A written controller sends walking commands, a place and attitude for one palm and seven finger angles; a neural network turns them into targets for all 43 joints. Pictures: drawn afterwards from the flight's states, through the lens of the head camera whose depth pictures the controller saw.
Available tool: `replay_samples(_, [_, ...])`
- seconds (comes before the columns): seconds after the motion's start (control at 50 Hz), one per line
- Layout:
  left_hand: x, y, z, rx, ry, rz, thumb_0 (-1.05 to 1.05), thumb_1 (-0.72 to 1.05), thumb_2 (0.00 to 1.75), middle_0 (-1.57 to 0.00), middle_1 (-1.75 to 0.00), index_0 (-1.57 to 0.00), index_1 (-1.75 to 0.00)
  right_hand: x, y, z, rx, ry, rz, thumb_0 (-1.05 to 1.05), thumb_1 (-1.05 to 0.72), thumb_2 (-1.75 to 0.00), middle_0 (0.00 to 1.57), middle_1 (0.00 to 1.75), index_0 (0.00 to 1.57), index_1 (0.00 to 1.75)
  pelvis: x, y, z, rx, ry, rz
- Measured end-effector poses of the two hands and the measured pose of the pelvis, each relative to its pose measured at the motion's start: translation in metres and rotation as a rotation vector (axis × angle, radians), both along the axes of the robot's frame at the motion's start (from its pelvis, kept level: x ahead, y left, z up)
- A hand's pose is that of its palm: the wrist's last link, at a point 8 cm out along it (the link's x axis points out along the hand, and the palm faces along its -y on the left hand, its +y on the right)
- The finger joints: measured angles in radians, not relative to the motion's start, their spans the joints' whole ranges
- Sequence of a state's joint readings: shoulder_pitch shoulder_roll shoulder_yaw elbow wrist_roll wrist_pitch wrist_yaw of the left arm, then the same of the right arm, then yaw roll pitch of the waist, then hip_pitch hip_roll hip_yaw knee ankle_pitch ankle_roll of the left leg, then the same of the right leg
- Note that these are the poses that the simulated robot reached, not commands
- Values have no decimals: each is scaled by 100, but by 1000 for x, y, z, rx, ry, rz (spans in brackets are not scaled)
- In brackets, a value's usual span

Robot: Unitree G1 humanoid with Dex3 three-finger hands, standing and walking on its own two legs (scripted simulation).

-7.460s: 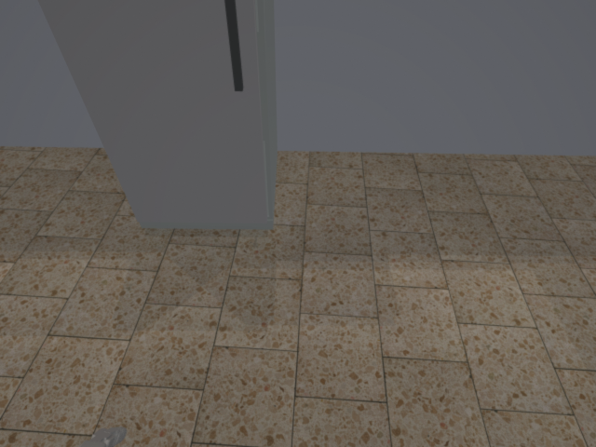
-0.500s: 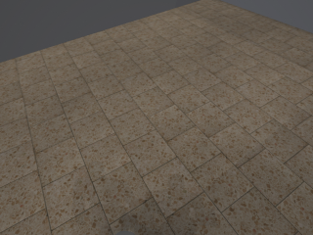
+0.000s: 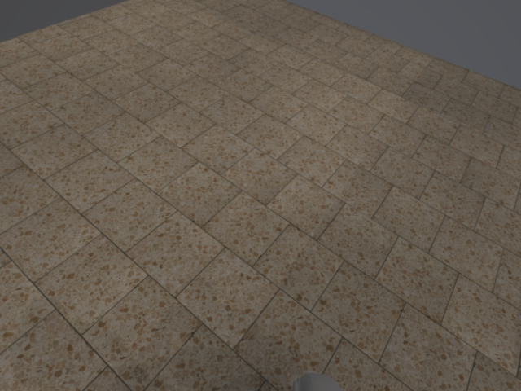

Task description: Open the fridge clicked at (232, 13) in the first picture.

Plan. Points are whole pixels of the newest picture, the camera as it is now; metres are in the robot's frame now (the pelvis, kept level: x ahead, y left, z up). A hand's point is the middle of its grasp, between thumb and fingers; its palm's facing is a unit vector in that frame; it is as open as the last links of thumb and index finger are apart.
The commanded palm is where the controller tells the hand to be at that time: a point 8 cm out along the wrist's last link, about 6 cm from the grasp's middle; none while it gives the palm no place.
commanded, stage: turn to face it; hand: right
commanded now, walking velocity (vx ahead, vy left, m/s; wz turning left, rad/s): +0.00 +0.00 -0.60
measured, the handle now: out of the picture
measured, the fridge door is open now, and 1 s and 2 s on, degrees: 0 0 0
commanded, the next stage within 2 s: none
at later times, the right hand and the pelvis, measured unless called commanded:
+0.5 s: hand out of the picture +0.02 -0.28 -0.17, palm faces +0.34 +0.90 -0.26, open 7.4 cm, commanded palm none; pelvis +0.02 -0.05 +0.00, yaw -18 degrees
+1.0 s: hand out of the picture +0.02 -0.21 -0.14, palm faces +0.56 +0.78 -0.29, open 7.4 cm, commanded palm none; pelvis +0.05 +0.01 +0.00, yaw -37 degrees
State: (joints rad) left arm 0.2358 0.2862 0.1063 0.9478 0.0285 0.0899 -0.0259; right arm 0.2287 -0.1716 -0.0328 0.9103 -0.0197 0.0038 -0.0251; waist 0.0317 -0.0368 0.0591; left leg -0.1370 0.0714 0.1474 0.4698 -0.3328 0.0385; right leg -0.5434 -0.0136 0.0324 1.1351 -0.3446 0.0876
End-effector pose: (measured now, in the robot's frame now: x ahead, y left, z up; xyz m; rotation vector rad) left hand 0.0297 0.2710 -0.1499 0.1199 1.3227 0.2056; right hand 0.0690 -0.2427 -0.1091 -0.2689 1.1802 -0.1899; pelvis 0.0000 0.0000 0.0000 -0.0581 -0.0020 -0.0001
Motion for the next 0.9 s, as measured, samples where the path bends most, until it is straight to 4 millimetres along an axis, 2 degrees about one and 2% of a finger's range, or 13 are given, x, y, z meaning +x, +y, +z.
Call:
replay_samples(0.06, [27, -5, -1, 0, -8, -67, 1, 91, 90, -20, -30, -19, -30, -19, 2, -5, 18, 17, -52, 1, -91, -90, 21, 30, 20, 30, 1, -2, -1, -5, 0, -41])
replay_samples(0.14, [74, -23, 1, 1, -54, -165, 1, 91, 90, -20, -30, -19, -30, -52, -10, -13, 28, 74, -130, 1, -92, -90, 21, 30, 21, 30, 2, -10, -5, 2, 5, -94])
replay_samples(0.26, [148, -71, 9, 29, -172, -332, 1, 91, 90, -20, -30, -19, -30, -101, -41, -39, 55, 160, -261, 1, -91, -90, 21, 30, 21, 30, 8, -32, -19, 33, 18, -174])
replay_samples(0.32, [170, -92, 17, 41, -231, -388, 1, 91, 90, -20, -30, -20, -30, -114, -59, -50, 63, 191, -313, 1, -91, -90, 21, 30, 20, 30, 8, -41, -22, 32, 11, -205])
replay_samples(0.38, [174, -103, 29, 55, -242, -414, 1, 90, 89, -20, -30, -20, -30, -109, -70, -45, 62, 169, -342, 1, -91, -90, 20, 30, 20, 30, 11, -47, -15, 57, 1, -237])
replay_samples(0.52, [165, -109, 33, 49, -180, -453, 1, 90, 89, -21, -30, -20, -30, -65, -84, -26, 49, -3, -363, 1, -91, -90, 20, 30, 20, 30, 18, -47, -4, 74, -9, -320])
replay_samples(0.62, [156, -97, 22, 25, -124, -458, 1, 90, 89, -21, -30, -20, -30, -36, -78, -15, 27, -79, -369, 1, -91, -90, 20, 30, 20, 30, 26, -36, -5, 65, -3, -376])
replay_samples(0.72, [156, -73, -1, -1, -65, -461, 1, 90, 89, -21, -30, -20, -30, -13, -58, -7, -9, -141, -372, 1, -91, -90, 20, 30, 20, 30, 37, -16, -13, 45, 7, -434])
replay_samples(0.78, [162, -60, -13, -10, -35, -475, 1, 90, 89, -21, -30, -20, -30, -14, -42, -1, -35, -163, -383, 1, -90, -90, 20, 30, 20, 30, 42, -5, -16, 42, -2, -482])
replay_samples(0.9, [179, -54, -9, -22, 7, -554, 1, 90, 90, -20, -30, -20, -30, -46, -15, 9, -32, -124, -490, 1, -90, -90, 21, 30, 20, 30, 48, 4, -5, 14, -14, -574])
